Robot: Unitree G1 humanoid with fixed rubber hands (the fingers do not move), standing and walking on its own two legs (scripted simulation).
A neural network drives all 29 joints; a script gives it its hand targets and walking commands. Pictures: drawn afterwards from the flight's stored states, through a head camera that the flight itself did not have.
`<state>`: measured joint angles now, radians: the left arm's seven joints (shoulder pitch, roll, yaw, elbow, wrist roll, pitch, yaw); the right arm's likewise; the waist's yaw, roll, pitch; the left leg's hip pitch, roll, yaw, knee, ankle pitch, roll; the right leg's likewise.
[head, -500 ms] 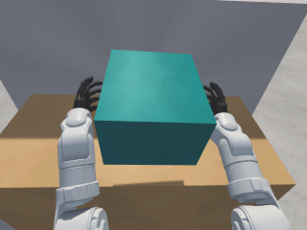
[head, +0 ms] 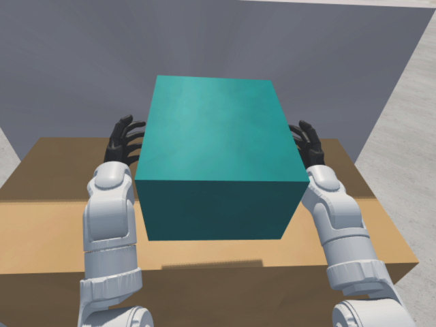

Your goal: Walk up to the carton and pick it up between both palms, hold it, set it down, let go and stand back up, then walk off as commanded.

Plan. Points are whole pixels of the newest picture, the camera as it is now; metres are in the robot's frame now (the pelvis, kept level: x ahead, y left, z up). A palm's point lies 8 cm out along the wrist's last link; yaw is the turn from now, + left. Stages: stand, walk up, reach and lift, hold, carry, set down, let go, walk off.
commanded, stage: hold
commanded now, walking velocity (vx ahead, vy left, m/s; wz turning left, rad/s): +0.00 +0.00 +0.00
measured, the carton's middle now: (215, 152) +0.41 +0.00 +0.15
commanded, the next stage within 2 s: none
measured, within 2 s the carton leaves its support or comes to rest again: neither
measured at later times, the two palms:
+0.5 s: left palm (119, 161) +0.35 +0.17 +0.19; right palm (310, 163) +0.35 -0.16 +0.17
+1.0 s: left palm (119, 159) +0.35 +0.17 +0.19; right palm (311, 162) +0.35 -0.16 +0.17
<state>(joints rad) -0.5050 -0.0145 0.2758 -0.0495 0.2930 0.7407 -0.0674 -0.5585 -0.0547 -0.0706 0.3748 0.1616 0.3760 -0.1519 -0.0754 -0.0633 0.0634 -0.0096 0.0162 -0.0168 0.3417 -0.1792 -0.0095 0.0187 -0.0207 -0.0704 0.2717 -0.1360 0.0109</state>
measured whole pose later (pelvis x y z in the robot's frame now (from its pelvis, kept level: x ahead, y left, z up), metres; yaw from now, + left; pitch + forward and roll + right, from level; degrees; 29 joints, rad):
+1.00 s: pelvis +0.00 +0.00 +0.00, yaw +0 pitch -8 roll -1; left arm -0.52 -0.01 0.28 -0.04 0.29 0.73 -0.07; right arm -0.57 -0.05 -0.08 0.37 0.16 0.38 -0.15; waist -0.07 -0.06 0.05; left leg -0.02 0.02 -0.02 0.34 -0.18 -0.01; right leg 0.01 -0.02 -0.07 0.27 -0.13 0.01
